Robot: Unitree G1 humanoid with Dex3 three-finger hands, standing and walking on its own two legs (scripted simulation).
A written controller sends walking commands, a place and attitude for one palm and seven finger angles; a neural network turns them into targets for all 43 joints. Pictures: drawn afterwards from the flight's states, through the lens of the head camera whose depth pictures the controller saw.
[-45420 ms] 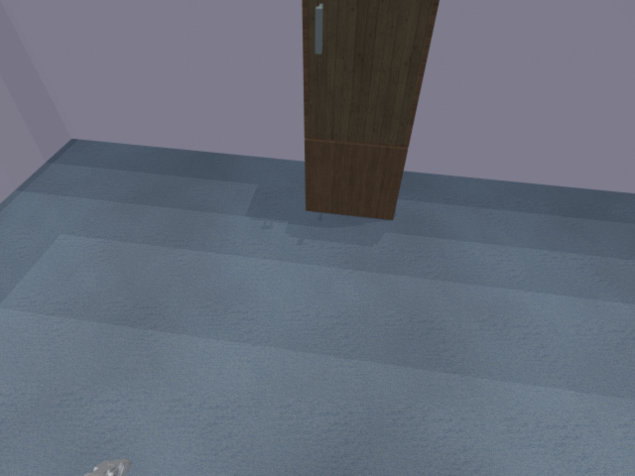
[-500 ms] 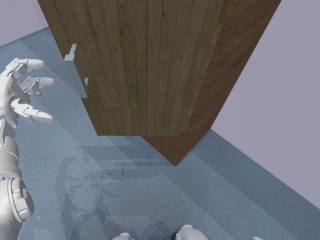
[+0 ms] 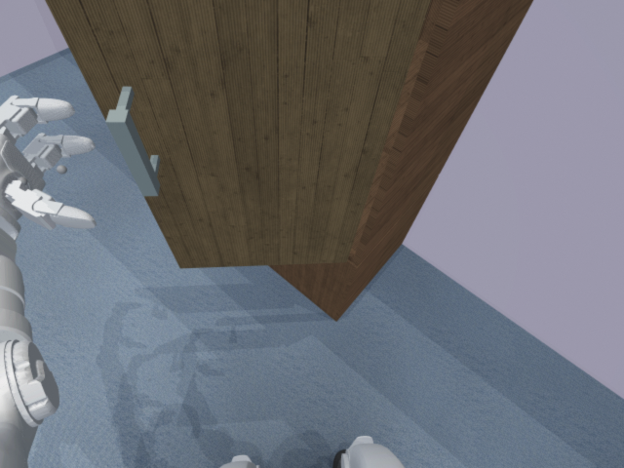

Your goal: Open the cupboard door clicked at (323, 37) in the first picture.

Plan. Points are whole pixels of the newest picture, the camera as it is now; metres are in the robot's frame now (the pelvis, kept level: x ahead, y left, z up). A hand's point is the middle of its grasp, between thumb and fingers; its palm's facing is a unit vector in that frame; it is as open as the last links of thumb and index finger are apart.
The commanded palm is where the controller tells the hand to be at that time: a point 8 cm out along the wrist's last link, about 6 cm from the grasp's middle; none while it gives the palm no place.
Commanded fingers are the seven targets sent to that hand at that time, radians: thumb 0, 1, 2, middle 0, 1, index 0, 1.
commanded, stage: move the hooked fingers beside the handle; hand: left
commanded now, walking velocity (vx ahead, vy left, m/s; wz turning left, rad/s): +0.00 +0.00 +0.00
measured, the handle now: (139, 145) +0.50 +0.21 +0.10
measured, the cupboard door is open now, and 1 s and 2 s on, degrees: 44 44 44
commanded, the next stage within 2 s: slide the fingers in behind the handle in 0.80 s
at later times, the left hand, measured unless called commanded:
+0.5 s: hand (75, 182) +0.43 +0.27 +0.10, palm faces +0.03 -1.00 +0.01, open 14.0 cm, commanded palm +0.41 +0.33 +0.10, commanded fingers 0.00 -0.50 0.30 -0.30 -1.20 -0.30 -1.20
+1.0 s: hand (72, 172) +0.44 +0.28 +0.11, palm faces +0.03 -1.00 +0.00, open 14.0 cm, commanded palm +0.42 +0.32 +0.10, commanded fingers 0.00 -0.50 0.30 -0.30 -1.20 -0.30 -1.20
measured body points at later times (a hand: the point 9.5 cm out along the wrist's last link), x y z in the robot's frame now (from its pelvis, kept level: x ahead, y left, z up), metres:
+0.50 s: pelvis -0.02 -0.01 +0.00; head +0.08 +0.01 +0.44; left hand +0.42 +0.32 +0.11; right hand +0.06 -0.28 -0.11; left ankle -0.03 +0.09 -0.70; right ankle +0.04 -0.14 -0.70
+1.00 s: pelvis -0.01 -0.01 -0.01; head +0.09 +0.01 +0.43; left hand +0.44 +0.33 +0.11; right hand +0.01 -0.29 -0.11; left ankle -0.03 +0.09 -0.70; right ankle +0.04 -0.14 -0.70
